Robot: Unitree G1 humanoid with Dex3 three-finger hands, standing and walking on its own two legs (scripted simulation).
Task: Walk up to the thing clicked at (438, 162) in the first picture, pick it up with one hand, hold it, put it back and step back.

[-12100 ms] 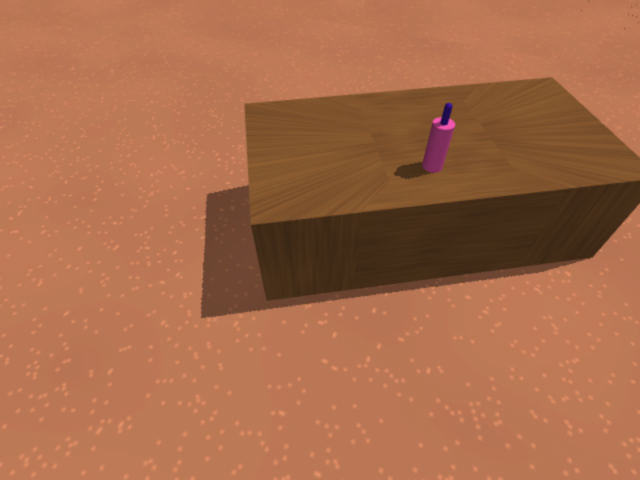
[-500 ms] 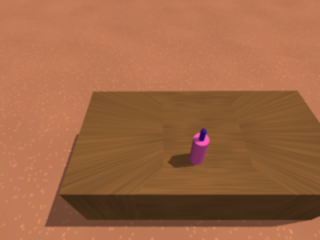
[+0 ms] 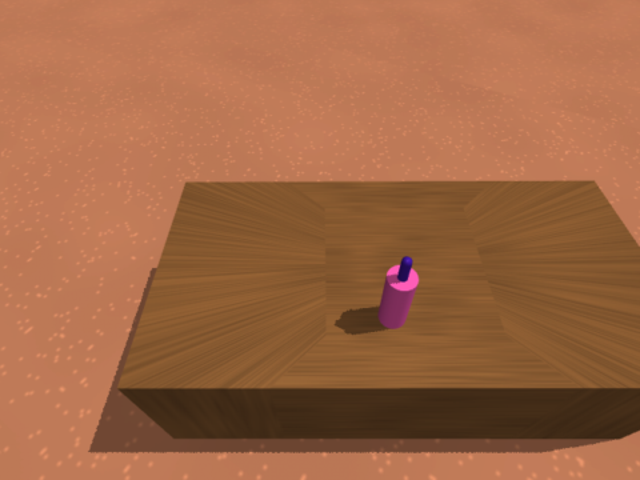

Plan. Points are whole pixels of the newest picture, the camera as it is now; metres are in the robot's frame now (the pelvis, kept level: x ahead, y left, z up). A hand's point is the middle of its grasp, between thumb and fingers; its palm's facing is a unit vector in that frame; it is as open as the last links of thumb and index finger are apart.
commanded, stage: go down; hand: right
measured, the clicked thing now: (399, 290) +0.53 -0.16 -0.25
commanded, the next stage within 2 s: none
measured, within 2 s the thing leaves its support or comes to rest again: neither
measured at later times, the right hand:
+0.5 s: hand out of the picture +0.14 -0.26 -0.16, palm faces +0.02 +0.95 -0.33, open 15.0 cm
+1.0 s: hand (520, 472) +0.16 -0.26 -0.15, palm faces +0.05 +0.95 -0.32, open 16.9 cm
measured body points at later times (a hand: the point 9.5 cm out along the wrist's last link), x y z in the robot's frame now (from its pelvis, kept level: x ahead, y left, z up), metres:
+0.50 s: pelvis -0.01 +0.00 -0.03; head +0.04 +0.00 +0.42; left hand +0.13 +0.29 -0.13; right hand +0.14 -0.31 -0.13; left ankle -0.02 +0.13 -0.75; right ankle +0.00 -0.14 -0.75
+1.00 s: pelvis +0.01 +0.00 -0.05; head +0.06 -0.01 +0.40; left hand +0.17 +0.28 -0.12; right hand +0.16 -0.31 -0.13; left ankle -0.02 +0.13 -0.75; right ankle +0.00 -0.14 -0.75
